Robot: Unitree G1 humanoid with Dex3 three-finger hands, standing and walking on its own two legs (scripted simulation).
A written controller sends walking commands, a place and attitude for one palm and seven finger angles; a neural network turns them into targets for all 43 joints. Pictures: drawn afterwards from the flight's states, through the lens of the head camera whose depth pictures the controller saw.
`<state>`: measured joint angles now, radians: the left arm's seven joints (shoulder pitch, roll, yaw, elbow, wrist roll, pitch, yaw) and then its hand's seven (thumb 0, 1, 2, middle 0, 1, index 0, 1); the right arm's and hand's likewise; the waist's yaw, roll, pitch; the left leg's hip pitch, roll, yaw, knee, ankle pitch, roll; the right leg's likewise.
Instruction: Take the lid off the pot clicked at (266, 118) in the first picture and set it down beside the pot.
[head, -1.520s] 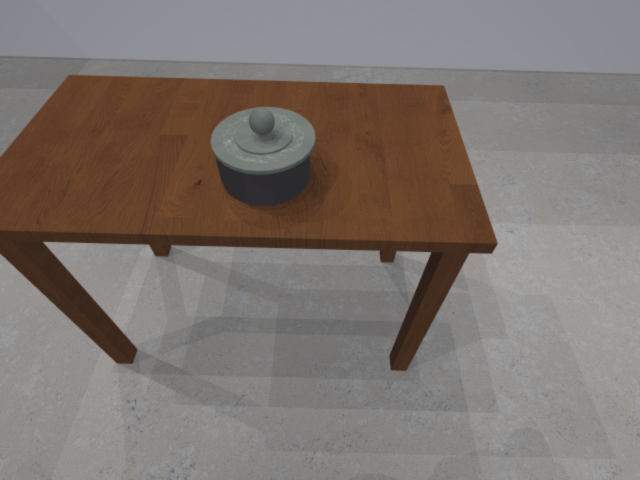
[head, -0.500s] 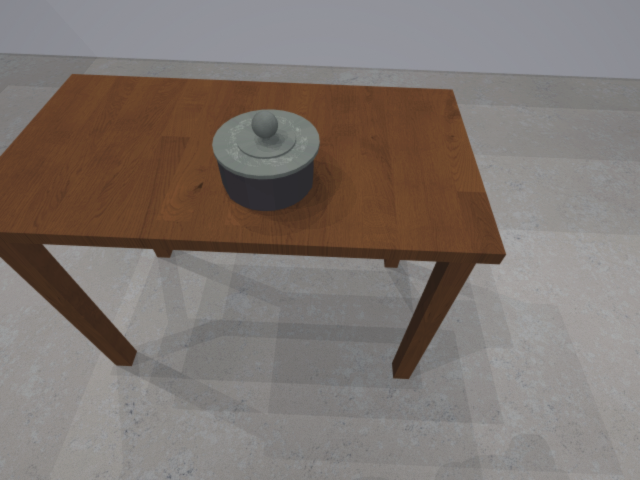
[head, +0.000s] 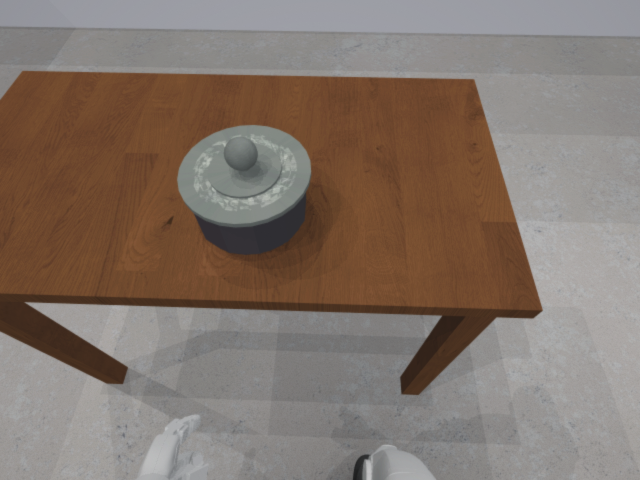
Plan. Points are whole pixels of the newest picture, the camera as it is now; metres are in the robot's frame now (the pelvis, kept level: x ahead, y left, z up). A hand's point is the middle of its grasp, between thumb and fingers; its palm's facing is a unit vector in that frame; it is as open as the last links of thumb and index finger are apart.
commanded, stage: come to a stop and stand still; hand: left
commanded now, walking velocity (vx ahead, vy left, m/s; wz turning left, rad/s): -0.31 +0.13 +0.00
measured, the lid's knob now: (240, 153) +0.51 +0.12 +0.08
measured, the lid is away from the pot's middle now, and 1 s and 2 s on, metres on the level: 0.00 0.00 0.00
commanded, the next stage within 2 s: look again from close up in 0.98 s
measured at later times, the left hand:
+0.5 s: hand out of the picture +0.03 +0.28 -0.17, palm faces +0.03 -0.98 -0.21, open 7.4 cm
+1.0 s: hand out of the picture +0.00 +0.20 -0.16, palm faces -0.04 -0.98 -0.17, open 7.3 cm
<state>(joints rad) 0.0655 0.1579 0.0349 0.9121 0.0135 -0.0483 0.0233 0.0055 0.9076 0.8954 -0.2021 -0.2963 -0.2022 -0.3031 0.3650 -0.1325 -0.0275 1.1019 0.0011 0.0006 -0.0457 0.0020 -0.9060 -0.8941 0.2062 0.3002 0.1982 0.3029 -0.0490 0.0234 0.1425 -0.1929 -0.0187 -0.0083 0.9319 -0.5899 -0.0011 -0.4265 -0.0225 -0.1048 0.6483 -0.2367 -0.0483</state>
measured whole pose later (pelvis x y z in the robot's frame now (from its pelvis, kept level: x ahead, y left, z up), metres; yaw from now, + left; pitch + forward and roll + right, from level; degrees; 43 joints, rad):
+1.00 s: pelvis -0.02 +0.03 +0.02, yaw -3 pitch -1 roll +0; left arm 0.29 0.14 0.00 1.12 0.00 0.01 0.03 0.02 0.92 0.90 -0.20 -0.30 -0.20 -0.30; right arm 0.33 -0.15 -0.02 1.17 -0.02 0.03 -0.01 0.00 -0.91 -0.89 0.20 0.30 0.19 0.30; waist -0.04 -0.01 0.01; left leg -0.28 0.02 0.05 0.45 -0.15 0.00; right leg -0.09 0.01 0.01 0.44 -0.33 -0.01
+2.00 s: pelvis +0.00 +0.05 +0.02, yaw -2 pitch -1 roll +0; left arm 0.29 0.16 -0.01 1.03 0.01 -0.01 0.04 0.01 0.91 0.90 -0.20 -0.30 -0.20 -0.30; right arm 0.21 -0.18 -0.02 1.04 -0.01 0.01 -0.01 0.00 -0.92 -0.89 0.20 0.30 0.19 0.30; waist 0.00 0.02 0.08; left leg -0.29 -0.01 0.05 0.51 -0.20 0.03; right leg -0.09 -0.02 0.01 0.48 -0.37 0.02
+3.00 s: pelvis -0.02 +0.03 +0.02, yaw +0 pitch -1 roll -1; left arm 0.56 0.23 0.10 0.10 -0.04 -0.03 0.10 0.02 0.90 0.90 -1.15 -1.33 -1.15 -1.34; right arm 0.14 -0.22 0.01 0.58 0.01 -0.03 -0.04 0.01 -0.91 -0.89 0.20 0.30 0.20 0.30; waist 0.06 0.02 0.05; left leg -0.28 0.01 -0.01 0.43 -0.13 0.01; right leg -0.05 0.01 -0.05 0.37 -0.30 -0.01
